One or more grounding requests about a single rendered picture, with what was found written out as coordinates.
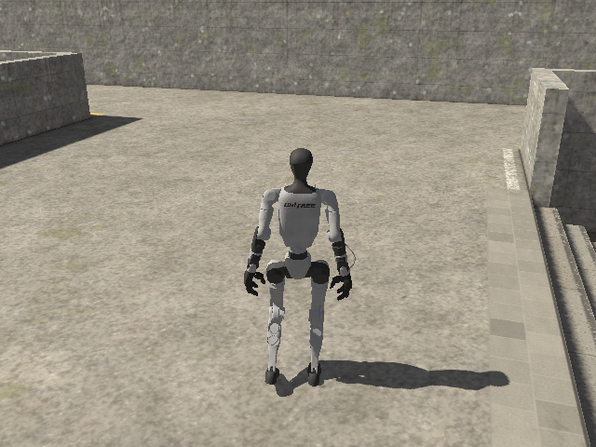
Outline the left robot hand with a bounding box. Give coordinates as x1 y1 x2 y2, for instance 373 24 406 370
244 270 265 296

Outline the robot left forearm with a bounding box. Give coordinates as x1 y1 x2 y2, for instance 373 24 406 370
246 226 265 273

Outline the robot left upper arm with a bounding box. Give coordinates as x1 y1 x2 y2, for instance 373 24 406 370
257 188 281 240

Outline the robot left foot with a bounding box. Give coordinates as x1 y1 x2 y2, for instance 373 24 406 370
265 367 279 385

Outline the right robot hand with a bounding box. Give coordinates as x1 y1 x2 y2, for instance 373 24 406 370
330 273 352 301

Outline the robot right forearm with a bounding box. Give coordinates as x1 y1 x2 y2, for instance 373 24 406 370
332 228 350 277

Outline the robot right upper arm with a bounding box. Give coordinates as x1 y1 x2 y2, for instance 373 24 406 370
319 189 342 242

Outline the humanoid robot torso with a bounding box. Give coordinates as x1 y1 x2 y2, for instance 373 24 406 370
278 184 321 279

